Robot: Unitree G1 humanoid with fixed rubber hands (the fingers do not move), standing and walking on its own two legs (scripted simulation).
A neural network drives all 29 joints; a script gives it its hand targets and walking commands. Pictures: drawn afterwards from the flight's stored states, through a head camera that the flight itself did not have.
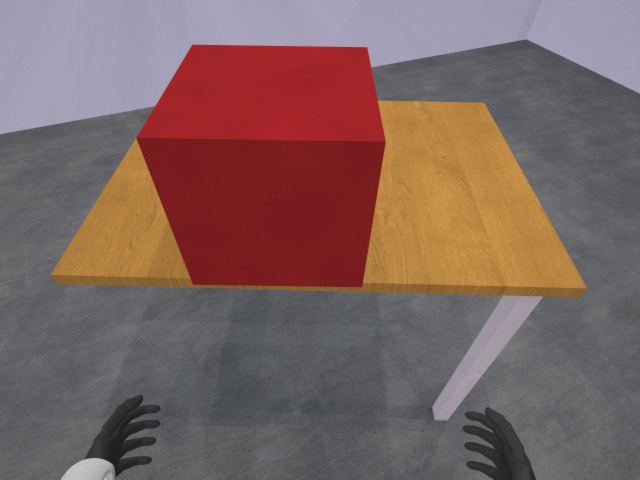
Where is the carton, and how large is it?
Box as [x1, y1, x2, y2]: [136, 45, 385, 286]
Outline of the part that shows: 192,45 136,137 192,283 245,285 361,286 385,142 366,47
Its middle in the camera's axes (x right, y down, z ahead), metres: -0.06 -0.12 +0.61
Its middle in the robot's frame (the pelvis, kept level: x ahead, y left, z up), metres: +0.55 +0.08 +0.10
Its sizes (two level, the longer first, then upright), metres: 0.276 0.267 0.273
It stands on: a table, 0.75 m high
